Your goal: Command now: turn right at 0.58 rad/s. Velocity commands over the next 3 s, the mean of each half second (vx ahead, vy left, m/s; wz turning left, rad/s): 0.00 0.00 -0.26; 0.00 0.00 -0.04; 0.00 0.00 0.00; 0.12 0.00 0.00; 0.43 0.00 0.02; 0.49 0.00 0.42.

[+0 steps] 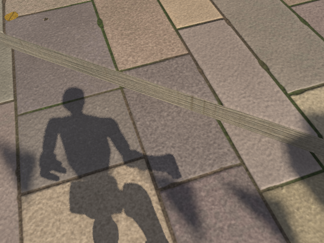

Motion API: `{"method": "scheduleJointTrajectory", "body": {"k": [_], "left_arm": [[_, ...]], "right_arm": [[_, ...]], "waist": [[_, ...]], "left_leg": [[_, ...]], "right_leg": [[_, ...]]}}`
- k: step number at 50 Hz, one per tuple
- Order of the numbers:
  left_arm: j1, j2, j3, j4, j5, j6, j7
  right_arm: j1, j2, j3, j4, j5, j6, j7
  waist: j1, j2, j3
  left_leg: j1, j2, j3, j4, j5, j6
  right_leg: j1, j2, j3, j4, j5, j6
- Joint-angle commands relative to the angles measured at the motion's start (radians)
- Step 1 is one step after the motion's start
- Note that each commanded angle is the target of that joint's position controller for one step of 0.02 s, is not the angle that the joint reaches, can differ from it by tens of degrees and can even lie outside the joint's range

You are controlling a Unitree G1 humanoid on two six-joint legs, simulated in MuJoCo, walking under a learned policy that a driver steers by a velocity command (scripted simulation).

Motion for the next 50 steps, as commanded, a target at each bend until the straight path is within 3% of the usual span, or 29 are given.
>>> {"method": "scheduleJointTrajectory", "body": {"k": [1,5,7,8,9,10,11,13,14,16,18,20,22,23,24,25,26,27,29,34,50], "left_arm": [[-0.027,0.178,0.054,-0.074,0.001,-0.004,0.002],[-0.045,0.158,0.044,-0.073,-0.002,0.004,-0.006],[-0.049,0.133,0.032,-0.067,-0.010,0.008,-0.003],[-0.011,0.100,0.021,-0.061,0.000,0.005,-0.002],[0.030,0.078,0.016,-0.068,0.005,-0.004,-0.003],[-0.006,0.132,0.031,-0.069,0.016,-0.013,0.000],[-0.008,0.181,0.051,-0.059,0.010,-0.014,0.001],[0.014,0.151,0.053,-0.024,0.005,-0.001,0.005],[0.019,0.121,0.045,-0.013,0.005,0.005,0.005],[0.015,0.065,0.025,-0.008,0.002,0.007,0.000],[-0.024,0.025,0.006,-0.014,0.002,0.001,-0.006],[-0.019,0.039,0.010,-0.002,-0.007,-0.002,-0.009],[0.024,0.053,0.012,0.029,0.001,-0.004,-0.011],[0.026,0.092,0.016,0.023,0.012,-0.004,-0.007],[0.035,0.158,0.028,0.019,0.019,-0.001,0.003],[0.020,0.125,0.023,0.042,0.021,-0.002,-0.006],[-0.001,0.074,0.011,0.031,0.024,-0.008,-0.015],[0.002,0.056,0.004,0.042,0.030,-0.014,-0.014],[0.004,0.066,0.002,0.052,0.026,-0.029,-0.013],[0.030,0.048,-0.010,0.080,0.023,-0.044,-0.007],[0.066,0.027,-0.021,0.197,0.015,-0.056,-0.007]], "right_arm": [[-0.018,-0.082,-0.020,-0.070,0.005,-0.022,0.009],[0.021,-0.083,-0.020,-0.061,0.009,-0.038,0.027],[0.061,-0.075,-0.020,-0.050,-0.001,-0.047,0.034],[0.064,-0.119,-0.025,-0.060,-0.019,-0.048,0.031],[0.021,-0.195,-0.036,-0.069,-0.038,-0.041,0.028],[0.020,-0.139,-0.023,-0.075,-0.053,-0.045,0.029],[0.007,-0.121,-0.015,-0.080,-0.041,-0.049,0.028],[-0.016,-0.111,-0.011,-0.074,-0.009,-0.050,0.022],[-0.021,-0.093,-0.003,-0.069,-0.003,-0.050,0.021],[-0.018,-0.078,0.004,-0.059,-0.006,-0.041,0.024],[0.001,-0.085,0.002,-0.050,-0.008,-0.027,0.025],[0.038,-0.106,-0.001,-0.037,-0.003,-0.015,0.025],[0.059,-0.095,0.007,-0.022,0.010,-0.016,0.027],[0.089,-0.087,0.013,-0.013,0.002,-0.029,0.031],[0.106,-0.075,0.020,-0.019,-0.022,-0.046,0.043],[0.098,-0.042,0.028,-0.014,-0.025,-0.054,0.043],[0.044,-0.069,0.025,-0.008,-0.028,-0.052,0.041],[0.022,-0.067,0.023,-0.007,-0.024,-0.048,0.037],[0.030,-0.062,0.023,0.002,-0.016,-0.033,0.027],[0.058,-0.055,0.021,0.042,-0.012,-0.025,0.015],[0.107,-0.065,0.014,0.187,-0.004,-0.014,-0.008]], "waist": [[0.006,-0.158,-0.117],[0.002,-0.165,-0.139],[-0.031,-0.144,-0.136],[-0.012,-0.055,-0.143],[0.054,0.173,-0.103],[0.007,0.221,-0.099],[0.000,0.172,-0.085],[0.008,0.121,-0.070],[0.007,0.114,-0.066],[0.006,0.133,-0.076],[-0.025,0.171,-0.100],[-0.038,0.182,-0.115],[-0.015,0.154,-0.105],[-0.026,0.105,-0.119],[-0.060,-0.029,-0.145],[-0.067,-0.139,-0.151],[-0.034,-0.096,-0.107],[-0.029,-0.077,-0.090],[-0.031,-0.079,-0.039],[-0.032,-0.067,-0.015],[-0.028,-0.020,-0.023]], "left_leg": [[0.026,-0.015,-0.008,-0.096,-0.001,0.006],[0.129,-0.009,0.016,-0.253,0.032,0.034],[0.266,0.008,0.027,-0.468,0.208,0.069],[0.344,0.129,-0.081,-0.513,0.290,0.112],[0.342,0.274,-0.262,-0.541,0.437,0.231],[0.274,0.380,-0.380,-0.575,0.452,0.359],[0.266,0.372,-0.359,-0.572,0.429,0.379],[0.295,0.291,-0.252,-0.542,0.388,0.319],[0.306,0.270,-0.215,-0.525,0.430,0.305],[0.320,0.215,-0.133,-0.507,0.486,0.287],[0.340,0.191,-0.100,-0.482,0.522,0.281],[0.360,0.196,-0.118,-0.459,0.527,0.287],[0.316,0.179,-0.110,-0.445,0.493,0.243],[0.261,0.169,-0.104,-0.442,0.428,0.191],[0.207,0.115,-0.040,-0.398,0.345,0.142],[0.269,0.054,0.037,-0.417,0.198,0.089],[0.285,0.047,0.046,-0.396,0.184,0.061],[0.288,0.047,0.049,-0.390,0.195,0.058],[0.279,0.048,0.044,-0.387,0.225,0.063],[0.288,0.050,0.041,-0.391,0.226,0.057],[0.309,0.053,0.040,-0.405,0.278,0.046]], "right_leg": [[0.107,-0.243,0.316,-0.122,0.092,-0.172],[0.125,-0.240,0.351,-0.070,0.171,-0.154],[0.080,-0.192,0.327,-0.026,0.138,-0.099],[0.017,-0.139,0.269,0.053,-0.006,-0.041],[-0.100,0.011,0.092,0.178,-0.244,0.022],[-0.113,0.010,0.047,0.349,-0.423,0.073],[-0.131,-0.008,0.050,0.494,-0.424,0.099],[-0.172,-0.017,0.057,0.596,-0.354,0.135],[-0.171,-0.026,0.062,0.596,-0.326,0.148],[-0.120,-0.046,-0.003,0.470,-0.299,0.164],[-0.038,-0.075,-0.069,0.289,-0.296,0.168],[0.030,-0.070,-0.099,0.119,-0.215,0.159],[0.162,-0.068,-0.106,-0.132,0.021,0.123],[0.247,-0.119,-0.041,-0.127,0.127,0.093],[0.304,-0.201,0.025,-0.045,0.328,0.050],[0.194,-0.194,0.025,-0.033,0.160,-0.001],[0.142,-0.173,0.026,-0.056,0.054,-0.001],[0.114,-0.166,0.023,-0.069,0.005,0.013],[0.077,-0.152,0.015,-0.072,0.005,0.031],[0.052,-0.142,0.013,-0.075,-0.019,0.035],[0.089,-0.110,-0.028,-0.066,0.054,0.037]]}}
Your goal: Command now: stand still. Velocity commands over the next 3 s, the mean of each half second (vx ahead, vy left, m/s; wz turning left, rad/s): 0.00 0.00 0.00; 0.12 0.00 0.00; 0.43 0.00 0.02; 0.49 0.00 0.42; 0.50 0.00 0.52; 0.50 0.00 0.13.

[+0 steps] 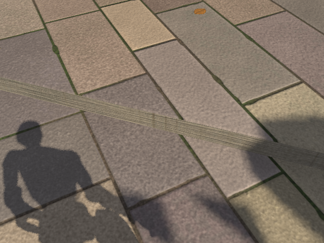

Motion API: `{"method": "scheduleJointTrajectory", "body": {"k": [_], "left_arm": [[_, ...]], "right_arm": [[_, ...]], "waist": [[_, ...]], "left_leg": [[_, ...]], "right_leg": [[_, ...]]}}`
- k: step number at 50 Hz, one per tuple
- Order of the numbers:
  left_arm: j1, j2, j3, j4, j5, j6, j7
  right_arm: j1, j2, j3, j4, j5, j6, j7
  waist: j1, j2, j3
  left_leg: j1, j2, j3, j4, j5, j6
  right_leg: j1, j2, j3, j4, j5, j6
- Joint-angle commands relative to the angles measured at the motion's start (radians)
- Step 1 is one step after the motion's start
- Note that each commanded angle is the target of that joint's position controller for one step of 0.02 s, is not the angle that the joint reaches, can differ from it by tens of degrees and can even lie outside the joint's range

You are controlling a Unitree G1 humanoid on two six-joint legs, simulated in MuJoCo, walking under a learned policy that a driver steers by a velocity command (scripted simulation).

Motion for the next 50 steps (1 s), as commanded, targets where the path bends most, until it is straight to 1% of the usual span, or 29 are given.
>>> {"method": "scheduleJointTrajectory", "body": {"k": [1,10,18,27,36,37,38,39,40,41,42,43,44,45,46,47,48,49,50], "left_arm": [[0.015,0.111,0.024,-0.021,-0.002,-0.011,0.004],[0.037,0.108,0.019,0.049,-0.004,-0.010,0.009],[0.059,0.102,0.012,0.100,-0.006,-0.009,0.014],[0.087,0.089,0.004,0.141,-0.007,-0.008,0.017],[0.115,0.075,-0.003,0.169,-0.008,-0.006,0.019],[0.134,0.064,-0.006,0.181,-0.007,-0.005,0.020],[0.139,0.074,-0.002,0.184,-0.013,-0.002,0.024],[0.135,0.100,0.006,0.178,-0.019,0.000,0.027],[0.137,0.114,0.011,0.169,-0.022,-0.002,0.029],[0.151,0.126,0.015,0.165,-0.027,-0.010,0.028],[0.176,0.143,0.022,0.167,-0.033,-0.020,0.025],[0.197,0.168,0.032,0.171,-0.037,-0.030,0.022],[0.191,0.181,0.040,0.167,-0.039,-0.035,0.019],[0.156,0.175,0.039,0.152,-0.039,-0.038,0.016],[0.102,0.165,0.035,0.133,-0.042,-0.040,0.013],[0.046,0.151,0.030,0.111,-0.047,-0.040,0.009],[0.010,0.113,0.021,0.091,-0.042,-0.046,0.007],[-0.018,0.054,0.008,0.055,-0.037,-0.062,0.010],[-0.008,0.063,0.010,0.035,-0.046,-0.085,0.012]], "right_arm": [[0.006,-0.109,-0.022,-0.020,0.001,-0.008,-0.007],[0.021,-0.098,-0.018,0.050,0.004,-0.003,-0.012],[0.032,-0.084,-0.012,0.096,0.005,0.000,-0.013],[0.047,-0.068,-0.003,0.131,0.006,0.001,-0.013],[0.065,-0.053,0.005,0.152,0.006,0.001,-0.011],[0.083,-0.039,0.009,0.163,0.006,0.002,-0.012],[0.086,-0.038,0.009,0.166,0.011,0.003,-0.013],[0.084,-0.046,0.006,0.162,0.015,0.002,-0.015],[0.072,-0.049,0.005,0.152,0.015,-0.004,-0.015],[0.056,-0.037,0.008,0.140,0.016,-0.017,-0.011],[0.043,-0.017,0.012,0.129,0.018,-0.035,-0.003],[0.038,0.003,0.016,0.121,0.021,-0.054,0.007],[0.037,0.009,0.017,0.115,0.024,-0.071,0.017],[0.053,0.008,0.016,0.114,0.031,-0.084,0.026],[0.102,0.016,0.017,0.126,0.037,-0.094,0.032],[0.187,0.014,0.012,0.157,0.038,-0.099,0.034],[0.291,-0.031,-0.003,0.192,0.029,-0.102,0.034],[0.433,-0.157,-0.037,0.219,0.028,-0.108,0.042],[0.457,-0.184,-0.034,0.214,0.012,-0.121,0.054]], "waist": [[0.003,-0.010,-0.019],[0.004,-0.007,-0.006],[0.005,-0.003,0.005],[0.007,-0.001,0.014],[0.009,0.000,0.022],[0.009,-0.005,-0.001],[0.012,-0.015,0.014],[0.015,-0.035,0.046],[0.021,-0.049,0.091],[0.030,-0.073,0.123],[0.041,-0.113,0.134],[0.045,-0.172,0.128],[0.041,-0.198,0.134],[0.017,-0.190,0.147],[-0.023,-0.181,0.156],[-0.069,-0.152,0.155],[-0.099,-0.032,0.123],[-0.136,0.254,0.066],[-0.114,0.300,0.050]], "left_leg": [[0.052,0.002,0.003,-0.049,0.166,0.008],[0.050,-0.005,0.010,-0.056,0.165,0.015],[0.046,-0.010,0.015,-0.061,0.156,0.021],[0.035,-0.016,0.019,-0.063,0.141,0.026],[0.023,-0.021,0.021,-0.063,0.127,0.031],[0.032,-0.034,0.036,-0.062,0.033,0.033],[0.011,-0.059,0.059,-0.038,-0.117,0.040],[-0.037,-0.078,0.075,-0.007,-0.278,0.053],[-0.095,-0.079,0.072,0.014,-0.369,0.066],[-0.142,-0.074,0.070,0.045,-0.373,0.076],[-0.182,-0.074,0.081,0.103,-0.313,0.076],[-0.208,-0.077,0.108,0.191,-0.224,0.074],[-0.198,-0.054,0.094,0.253,-0.181,0.085],[-0.164,-0.037,0.083,0.239,-0.185,0.106],[-0.076,-0.036,0.089,0.135,-0.194,0.127],[0.068,-0.046,0.083,-0.004,-0.161,0.136],[0.204,0.015,-0.045,-0.088,-0.130,0.142],[0.315,0.204,-0.403,-0.270,-0.288,0.234],[0.335,0.350,-0.707,-0.364,-0.305,0.323]], "right_leg": [[-0.063,-0.049,0.043,-0.112,0.192,-0.018],[-0.064,-0.037,0.024,-0.115,0.191,-0.011],[-0.070,-0.031,0.012,-0.118,0.175,-0.006],[-0.077,-0.026,0.002,-0.119,0.155,-0.002],[-0.085,-0.023,-0.007,-0.117,0.138,0.002],[-0.076,-0.015,-0.014,-0.126,0.035,-0.001],[-0.094,-0.006,-0.013,-0.131,-0.133,-0.015],[-0.128,-0.014,0.008,-0.139,-0.311,-0.039],[-0.165,-0.041,0.051,-0.163,-0.439,-0.066],[-0.176,-0.084,0.114,-0.194,-0.501,-0.095],[-0.152,-0.141,0.198,-0.233,-0.527,-0.129],[-0.121,-0.214,0.300,-0.282,-0.547,-0.168],[-0.145,-0.273,0.381,-0.316,-0.540,-0.203],[-0.185,-0.287,0.393,-0.322,-0.513,-0.211],[-0.235,-0.262,0.343,-0.297,-0.471,-0.189],[-0.304,-0.200,0.254,-0.225,-0.392,-0.147],[-0.373,-0.113,0.132,-0.028,-0.226,-0.099],[-0.500,0.017,-0.058,0.322,-0.128,-0.032],[-0.608,0.027,0.001,0.552,-0.234,-0.034]]}}
Over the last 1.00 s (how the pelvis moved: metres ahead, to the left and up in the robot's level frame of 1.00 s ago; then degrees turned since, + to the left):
-0.01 0.00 -0.01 -7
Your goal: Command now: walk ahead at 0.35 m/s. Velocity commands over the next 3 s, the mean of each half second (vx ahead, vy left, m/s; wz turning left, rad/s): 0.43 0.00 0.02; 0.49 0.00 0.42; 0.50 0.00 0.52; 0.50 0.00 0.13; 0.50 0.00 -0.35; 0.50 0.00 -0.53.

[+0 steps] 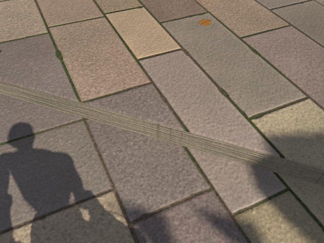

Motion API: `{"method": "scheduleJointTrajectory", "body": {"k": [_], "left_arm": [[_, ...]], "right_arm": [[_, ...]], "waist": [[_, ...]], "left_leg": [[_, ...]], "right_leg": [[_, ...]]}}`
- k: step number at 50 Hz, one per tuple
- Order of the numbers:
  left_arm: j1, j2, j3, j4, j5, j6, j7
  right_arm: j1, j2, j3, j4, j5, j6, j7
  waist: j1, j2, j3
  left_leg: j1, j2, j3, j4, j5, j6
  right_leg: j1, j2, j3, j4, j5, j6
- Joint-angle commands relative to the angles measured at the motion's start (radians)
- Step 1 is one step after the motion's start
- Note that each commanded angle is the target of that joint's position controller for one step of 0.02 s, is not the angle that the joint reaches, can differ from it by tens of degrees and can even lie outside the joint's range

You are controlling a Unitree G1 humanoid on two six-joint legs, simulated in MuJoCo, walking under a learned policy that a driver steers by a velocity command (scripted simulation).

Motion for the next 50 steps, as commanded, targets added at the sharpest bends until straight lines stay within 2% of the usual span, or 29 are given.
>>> {"method": "scheduleJointTrajectory", "body": {"k": [1,2,3,4,6,10,15,18,19,20,21,22,23,24,25,26,28,30,32,35,38,42,43,44,45,47,48,49,50], "left_arm": [[-0.148,0.076,0.010,-0.140,-0.015,-0.067,-0.008],[-0.132,0.069,0.009,-0.124,-0.014,-0.077,-0.020],[-0.141,0.076,0.016,-0.122,-0.007,-0.084,-0.024],[-0.179,0.103,0.029,-0.131,0.002,-0.088,-0.028],[-0.209,0.081,0.032,-0.140,0.009,-0.083,-0.043],[-0.388,0.016,0.007,-0.214,0.011,-0.071,-0.053],[-0.506,0.058,0.004,-0.273,0.001,-0.068,-0.067],[-0.433,0.117,0.029,-0.271,0.003,-0.076,-0.072],[-0.315,0.149,0.049,-0.238,0.002,-0.075,-0.068],[-0.144,0.188,0.072,-0.186,-0.003,-0.069,-0.061],[0.030,0.264,0.091,-0.151,0.009,-0.061,-0.049],[0.072,0.294,0.091,-0.133,0.028,-0.061,-0.062],[0.005,0.190,0.064,-0.140,0.024,-0.067,-0.063],[-0.096,0.149,0.052,-0.156,0.022,-0.074,-0.060],[-0.183,0.132,0.045,-0.170,0.025,-0.081,-0.061],[-0.222,0.105,0.040,-0.170,0.033,-0.089,-0.065],[-0.234,0.069,0.033,-0.146,0.046,-0.094,-0.067],[-0.207,0.082,0.036,-0.121,0.043,-0.101,-0.061],[-0.187,0.110,0.042,-0.106,0.048,-0.104,-0.049],[-0.163,0.131,0.044,-0.102,0.052,-0.099,-0.030],[-0.123,0.155,0.044,-0.099,0.044,-0.091,-0.014],[-0.024,0.173,0.050,-0.070,0.031,-0.060,-0.007],[0.013,0.107,0.031,-0.045,0.070,-0.068,-0.007],[0.037,0.117,0.033,-0.044,0.069,-0.071,-0.007],[0.028,0.146,0.038,-0.046,0.071,-0.069,-0.005],[-0.014,0.197,0.051,-0.070,0.072,-0.051,-0.005],[-0.020,0.201,0.051,-0.088,0.070,-0.043,-0.007],[0.027,0.117,0.031,-0.146,0.047,-0.049,-0.020],[0.003,0.118,0.036,-0.195,0.042,-0.057,-0.035]], "right_arm": [[0.236,-0.171,-0.026,0.023,-0.016,-0.031,0.015],[0.178,-0.133,-0.017,-0.005,-0.012,-0.035,0.018],[0.145,-0.130,-0.014,-0.018,-0.009,-0.032,0.021],[0.142,-0.104,-0.004,-0.022,-0.011,-0.026,0.020],[0.196,-0.073,0.008,-0.012,-0.018,-0.009,0.012],[0.199,-0.130,0.003,-0.035,-0.024,0.011,-0.017],[0.222,-0.170,-0.016,-0.034,-0.002,0.008,-0.026],[0.185,-0.193,-0.029,-0.046,-0.008,0.019,-0.025],[0.169,-0.196,-0.032,-0.053,-0.016,0.029,-0.024],[0.155,-0.186,-0.026,-0.066,-0.024,0.036,-0.022],[0.167,-0.146,-0.008,-0.096,-0.043,0.035,-0.018],[0.307,0.028,0.033,-0.093,-0.021,0.013,-0.005],[0.211,-0.093,0.007,-0.096,0.014,-0.014,-0.002],[0.103,-0.153,-0.013,-0.133,0.042,-0.026,-0.002],[0.057,-0.156,-0.016,-0.142,0.038,-0.028,-0.012],[0.046,-0.145,-0.025,-0.139,0.024,-0.019,-0.020],[0.091,-0.101,-0.029,-0.128,0.021,0.013,-0.019],[0.069,-0.085,-0.032,-0.144,0.018,0.035,-0.020],[-0.011,-0.099,-0.039,-0.185,0.010,0.042,-0.020],[-0.105,-0.102,-0.041,-0.227,0.005,0.030,-0.008],[-0.230,-0.082,-0.029,-0.274,-0.002,0.021,0.014],[-0.357,-0.070,-0.018,-0.352,0.002,0.018,0.046],[-0.367,-0.058,-0.009,-0.360,-0.086,0.040,0.065],[-0.368,-0.059,-0.013,-0.366,-0.090,0.049,0.074],[-0.332,-0.076,-0.019,-0.365,-0.085,0.054,0.077],[-0.118,-0.132,-0.044,-0.313,-0.079,0.048,0.067],[0.053,-0.178,-0.068,-0.259,-0.084,0.038,0.050],[0.126,-0.305,-0.106,-0.254,-0.089,0.043,0.030],[0.090,-0.356,-0.120,-0.273,-0.059,0.055,0.029]], "waist": [[-0.066,0.202,0.152],[-0.045,0.150,0.159],[-0.033,0.117,0.154],[-0.037,0.113,0.150],[-0.045,0.141,0.114],[-0.067,0.115,0.143],[-0.059,0.145,0.180],[0.016,0.158,0.095],[0.080,0.170,0.012],[0.159,0.162,-0.091],[0.199,0.026,-0.232],[0.106,-0.267,-0.388],[0.130,-0.147,-0.264],[0.102,-0.092,-0.106],[0.062,0.004,-0.045],[0.031,0.016,-0.011],[-0.016,-0.034,0.000],[-0.027,-0.034,0.042],[-0.020,-0.014,0.073],[-0.001,0.003,0.085],[0.042,0.022,0.099],[0.086,0.034,0.121],[0.062,0.035,0.153],[0.074,-0.003,0.144],[0.046,-0.036,0.117],[-0.054,-0.069,-0.019],[-0.131,-0.027,-0.128],[-0.120,0.142,-0.265],[-0.082,0.243,-0.362]], "left_leg": [[0.311,0.413,-0.733,-0.437,-0.159,0.216],[0.299,0.360,-0.595,-0.431,-0.093,0.186],[0.309,0.325,-0.495,-0.437,-0.018,0.159],[0.318,0.291,-0.400,-0.444,0.111,0.132],[0.329,0.238,-0.272,-0.443,0.314,0.112],[0.222,0.212,-0.170,-0.484,0.374,0.126],[0.199,0.253,-0.135,-0.515,0.379,0.125],[0.301,0.277,-0.101,-0.368,0.745,0.092],[0.298,0.257,-0.075,-0.221,0.922,0.074],[0.217,0.213,-0.048,-0.015,0.951,0.046],[-0.022,0.146,-0.021,0.317,0.607,0.019],[-0.341,-0.047,-0.090,0.652,-0.188,-0.026],[-0.436,-0.003,-0.200,0.769,-0.206,0.003],[-0.483,0.048,-0.174,0.773,-0.109,0.022],[-0.425,0.105,-0.155,0.728,-0.008,0.022],[-0.374,0.136,-0.150,0.676,0.045,0.017],[-0.286,0.167,-0.154,0.620,0.086,0.017],[-0.323,0.174,-0.148,0.591,0.109,0.012],[-0.414,0.178,-0.164,0.533,0.191,0.000],[-0.476,0.158,-0.158,0.355,0.348,-0.012],[-0.461,0.144,-0.074,0.173,0.454,-0.015],[-0.535,0.127,-0.017,0.056,0.404,0.006],[-0.469,0.102,0.075,-0.007,0.378,0.022],[-0.401,0.070,0.108,-0.008,0.327,0.043],[-0.345,0.037,0.114,-0.004,0.253,0.069],[-0.138,-0.048,0.120,-0.019,0.141,0.128],[0.079,-0.053,0.078,-0.085,0.158,0.168],[0.400,0.205,-0.296,-0.084,0.086,0.267],[0.555,0.389,-0.789,-0.234,0.219,0.389]], "right_leg": [[-0.610,0.003,0.031,0.454,-0.033,-0.039],[-0.618,-0.033,0.028,0.475,0.062,-0.057],[-0.631,-0.063,0.006,0.445,0.139,-0.066],[-0.627,-0.085,-0.014,0.398,0.195,-0.065],[-0.587,-0.091,-0.062,0.329,0.250,-0.044],[-0.520,-0.063,-0.116,0.052,0.368,0.008],[-0.385,-0.031,-0.118,-0.155,0.465,-0.011],[-0.247,0.009,-0.130,-0.187,0.417,-0.061],[-0.096,0.041,-0.149,-0.176,0.396,-0.084],[0.130,0.043,-0.144,-0.180,0.392,-0.114],[0.433,-0.166,0.114,-0.179,0.291,-0.179],[0.670,-0.399,0.638,-0.373,0.009,-0.335],[0.556,-0.364,0.672,-0.477,-0.054,-0.277],[0.391,-0.347,0.492,-0.490,0.029,-0.230],[0.236,-0.316,0.352,-0.515,0.187,-0.206],[0.132,-0.277,0.239,-0.541,0.281,-0.186],[0.039,-0.223,0.098,-0.589,0.335,-0.165],[-0.002,-0.217,0.015,-0.623,0.394,-0.173],[0.005,-0.223,-0.033,-0.646,0.423,-0.180],[0.054,-0.209,-0.113,-0.654,0.487,-0.164],[0.102,-0.203,-0.188,-0.660,0.517,-0.144],[0.290,-0.250,-0.233,-0.589,0.610,-0.133],[0.270,-0.232,-0.292,-0.566,0.646,-0.117],[0.266,-0.235,-0.297,-0.524,0.769,-0.110],[0.292,-0.243,-0.309,-0.443,0.954,-0.098],[0.303,-0.245,-0.327,-0.129,1.177,-0.084],[0.211,-0.226,-0.341,0.133,1.028,-0.058],[-0.123,-0.148,-0.351,0.485,0.568,-0.012],[-0.404,0.046,-0.187,0.754,-0.099,0.026]]}}
Over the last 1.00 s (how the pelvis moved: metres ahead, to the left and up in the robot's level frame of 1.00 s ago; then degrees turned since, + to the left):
0.05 0.04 -0.01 0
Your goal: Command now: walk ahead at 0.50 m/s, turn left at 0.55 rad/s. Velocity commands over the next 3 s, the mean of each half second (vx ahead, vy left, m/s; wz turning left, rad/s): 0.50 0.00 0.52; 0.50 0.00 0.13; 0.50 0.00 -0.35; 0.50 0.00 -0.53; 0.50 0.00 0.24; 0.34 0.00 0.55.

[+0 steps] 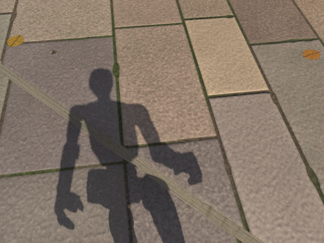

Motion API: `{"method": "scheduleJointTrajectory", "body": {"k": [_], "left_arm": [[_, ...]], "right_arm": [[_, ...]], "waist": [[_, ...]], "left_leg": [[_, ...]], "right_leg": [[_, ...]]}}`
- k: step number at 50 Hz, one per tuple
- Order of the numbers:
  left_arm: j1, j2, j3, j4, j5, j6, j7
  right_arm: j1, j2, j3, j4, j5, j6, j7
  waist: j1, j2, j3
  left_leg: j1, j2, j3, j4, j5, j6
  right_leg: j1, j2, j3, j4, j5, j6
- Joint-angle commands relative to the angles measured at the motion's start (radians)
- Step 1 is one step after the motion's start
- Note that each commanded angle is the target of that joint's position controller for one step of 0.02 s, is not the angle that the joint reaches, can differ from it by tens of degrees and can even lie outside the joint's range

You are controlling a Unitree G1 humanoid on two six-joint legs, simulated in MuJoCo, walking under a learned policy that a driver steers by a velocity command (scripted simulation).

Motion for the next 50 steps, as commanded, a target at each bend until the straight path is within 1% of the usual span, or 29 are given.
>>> {"method": "scheduleJointTrajectory", "body": {"k": [1,2,3,4,5,7,10,13,17,19,20,22,23,24,25,26,27,28,29,31,34,38,40,42,45,46,48,49,50], "left_arm": [[-0.083,0.140,0.026,-0.167,-0.006,-0.026,-0.019],[-0.103,0.106,0.012,-0.178,-0.011,-0.038,-0.019],[-0.092,0.102,0.012,-0.166,-0.006,-0.038,-0.014],[-0.085,0.104,0.013,-0.169,0.011,-0.022,-0.012],[-0.054,0.099,0.011,-0.162,0.025,-0.002,-0.012],[-0.050,0.087,0.009,-0.173,0.031,0.026,-0.018],[-0.145,0.084,0.009,-0.213,0.030,0.037,-0.022],[-0.258,0.086,0.007,-0.254,0.023,0.037,-0.023],[-0.345,0.072,-0.005,-0.293,0.008,0.026,-0.024],[-0.358,0.083,-0.006,-0.307,0.006,0.016,-0.024],[-0.354,0.088,-0.006,-0.310,0.007,0.011,-0.024],[-0.261,0.095,-0.001,-0.286,0.010,0.003,-0.018],[-0.165,0.112,0.011,-0.256,0.014,-0.002,-0.011],[-0.039,0.131,0.023,-0.215,0.020,-0.012,-0.002],[0.101,0.199,0.042,-0.195,0.033,-0.024,0.012],[0.127,0.315,0.064,-0.180,0.043,-0.017,0.014],[0.084,0.269,0.068,-0.170,0.019,-0.001,0.000],[-0.005,0.170,0.050,-0.191,0.008,0.003,-0.007],[-0.059,0.110,0.035,-0.198,0.004,0.002,-0.012],[-0.060,0.075,0.021,-0.172,0.001,-0.009,-0.008],[0.031,0.085,0.027,-0.111,-0.011,-0.030,-0.017],[0.089,0.069,0.023,-0.076,-0.016,-0.026,-0.013],[0.112,0.062,0.019,-0.064,-0.014,-0.021,-0.007],[0.129,0.074,0.020,-0.063,-0.011,-0.019,-0.001],[0.130,0.088,0.022,-0.063,-0.009,-0.017,0.003],[0.128,0.087,0.024,-0.060,-0.005,-0.016,0.006],[0.114,0.098,0.029,-0.058,-0.007,-0.012,0.007],[0.090,0.113,0.035,-0.061,-0.016,-0.006,0.006],[0.066,0.114,0.036,-0.076,-0.032,-0.002,0.002]], "right_arm": [[0.344,-0.309,-0.099,0.033,0.027,0.022,-0.027],[0.291,-0.251,-0.087,0.039,0.036,0.021,-0.034],[0.243,-0.193,-0.071,0.032,0.038,0.020,-0.036],[0.209,-0.162,-0.061,0.032,0.046,0.016,-0.039],[0.188,-0.144,-0.054,0.026,0.048,0.011,-0.039],[0.209,-0.157,-0.054,0.033,0.051,-0.007,-0.036],[0.256,-0.185,-0.061,0.044,0.049,-0.012,-0.036],[0.308,-0.190,-0.062,0.052,0.051,-0.007,-0.037],[0.362,-0.190,-0.064,0.060,0.035,0.000,-0.045],[0.368,-0.186,-0.061,0.055,0.026,-0.002,-0.053],[0.366,-0.189,-0.061,0.055,0.026,-0.005,-0.057],[0.320,-0.191,-0.058,0.047,0.028,-0.008,-0.063],[0.305,-0.203,-0.059,0.048,0.033,-0.012,-0.062],[0.294,-0.199,-0.058,0.055,0.044,-0.017,-0.056],[0.293,-0.142,-0.041,0.037,0.049,-0.027,-0.050],[0.414,-0.026,-0.017,0.018,0.060,-0.032,-0.047],[0.464,-0.090,-0.023,0.046,0.033,-0.018,-0.053],[0.393,-0.114,-0.030,0.052,0.023,-0.009,-0.049],[0.315,-0.115,-0.027,0.034,0.016,-0.011,-0.039],[0.271,-0.107,-0.025,0.013,0.010,0.000,-0.017],[0.272,-0.076,-0.017,0.011,0.004,0.016,-0.006],[0.065,-0.053,0.003,-0.070,0.001,0.026,-0.007],[-0.008,-0.028,0.019,-0.095,0.009,0.028,-0.004],[-0.032,-0.001,0.034,-0.104,0.021,0.029,-0.004],[-0.040,-0.020,0.031,-0.105,0.028,0.024,-0.021],[0.001,-0.021,0.028,-0.086,0.030,0.026,-0.031],[0.101,-0.057,0.009,-0.052,0.029,0.012,-0.043],[0.206,-0.064,0.001,-0.014,0.027,-0.001,-0.044],[0.323,-0.086,-0.012,0.029,0.016,-0.013,-0.050]], "waist": [[-0.137,0.067,-0.353],[-0.108,0.028,-0.222],[-0.066,-0.020,-0.142],[-0.030,-0.011,-0.103],[-0.008,0.004,-0.113],[0.005,0.018,-0.110],[-0.020,0.040,-0.069],[-0.065,0.060,-0.039],[-0.103,0.090,-0.043],[-0.102,0.089,-0.049],[-0.094,0.085,-0.041],[-0.044,0.098,-0.056],[0.003,0.091,-0.090],[0.070,0.039,-0.137],[0.119,-0.046,-0.223],[0.025,-0.280,-0.241],[-0.010,-0.170,-0.185],[-0.021,-0.056,-0.067],[-0.018,-0.016,-0.014],[-0.040,-0.091,-0.008],[-0.055,-0.084,-0.046],[-0.023,-0.099,-0.014],[-0.008,-0.088,-0.012],[-0.001,-0.097,-0.018],[-0.002,-0.101,-0.025],[-0.011,-0.118,-0.046],[-0.056,-0.097,-0.097],[-0.106,-0.088,-0.137],[-0.152,-0.067,-0.189]], "left_leg": [[0.812,0.358,-0.730,-0.283,0.024,0.254],[0.667,0.337,-0.590,-0.300,0.062,0.218],[0.535,0.285,-0.507,-0.329,0.120,0.172],[0.439,0.239,-0.447,-0.348,0.173,0.149],[0.387,0.213,-0.404,-0.364,0.202,0.143],[0.338,0.182,-0.369,-0.379,0.258,0.152],[0.318,0.156,-0.366,-0.418,0.170,0.142],[0.371,0.147,-0.390,-0.424,0.115,0.120],[0.435,0.152,-0.415,-0.368,0.149,0.113],[0.498,0.189,-0.452,-0.335,0.204,0.115],[0.509,0.197,-0.459,-0.321,0.231,0.103],[0.458,0.177,-0.430,-0.258,0.394,0.057],[0.429,0.158,-0.418,-0.169,0.536,0.038],[0.400,0.097,-0.365,0.003,0.582,0.015],[0.261,0.024,-0.317,0.260,0.341,-0.019],[0.007,-0.133,-0.241,0.503,-0.381,-0.054],[-0.094,-0.078,-0.270,0.622,-0.383,-0.050],[-0.134,-0.031,-0.255,0.696,-0.302,-0.057],[-0.137,0.001,-0.247,0.673,-0.235,-0.063],[-0.109,0.029,-0.222,0.637,-0.160,-0.084],[-0.138,0.018,-0.182,0.694,-0.137,-0.103],[-0.254,0.075,-0.065,0.546,-0.092,-0.118],[-0.208,0.091,-0.026,0.367,-0.035,-0.126],[-0.143,0.092,-0.014,0.227,0.000,-0.122],[-0.034,0.065,0.005,0.070,0.034,-0.087],[0.008,0.050,0.016,0.059,0.012,-0.072],[0.134,0.017,0.003,-0.027,-0.005,-0.041],[0.255,-0.001,0.010,-0.133,0.054,-0.027],[0.459,0.020,0.008,-0.209,0.119,-0.030]], "right_leg": [[-0.670,0.058,0.253,0.670,0.014,-0.024],[-0.678,0.008,0.252,0.583,0.114,-0.034],[-0.624,-0.026,0.251,0.473,0.149,-0.036],[-0.566,-0.041,0.256,0.415,0.151,-0.027],[-0.506,-0.046,0.257,0.380,0.152,-0.017],[-0.485,-0.041,0.242,0.318,0.158,0.004],[-0.541,-0.039,0.227,0.186,0.258,0.035],[-0.600,-0.026,0.230,0.031,0.356,0.054],[-0.582,0.020,0.224,-0.073,0.375,0.050],[-0.592,0.023,0.235,-0.095,0.349,0.025],[-0.565,0.026,0.239,-0.137,0.342,0.013],[-0.363,0.068,0.221,-0.234,0.318,-0.014],[-0.215,0.109,0.193,-0.276,0.304,-0.029],[-0.060,0.116,0.175,-0.369,0.345,-0.044],[0.136,-0.064,0.371,-0.428,0.217,-0.084],[0.259,-0.333,0.836,-0.549,0.273,-0.181],[0.171,-0.356,1.007,-0.590,0.084,-0.235],[0.074,-0.312,0.875,-0.593,-0.005,-0.237],[-0.011,-0.244,0.718,-0.607,0.041,-0.211],[-0.062,-0.149,0.527,-0.628,0.261,-0.165],[-0.040,-0.135,0.418,-0.596,0.615,-0.176],[-0.002,-0.100,0.315,-0.646,0.758,-0.187],[0.005,-0.078,0.279,-0.656,0.790,-0.175],[0.031,-0.096,0.267,-0.643,0.887,-0.166],[0.082,-0.131,0.256,-0.619,1.005,-0.146],[0.113,-0.137,0.252,-0.573,1.084,-0.146],[0.146,-0.126,0.247,-0.415,1.215,-0.134],[0.130,-0.104,0.238,-0.282,1.195,-0.127],[0.009,-0.054,0.229,-0.102,1.023,-0.116]]}}
Over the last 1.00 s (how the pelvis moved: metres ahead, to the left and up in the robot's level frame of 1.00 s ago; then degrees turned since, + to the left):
0.53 0.01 -0.02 16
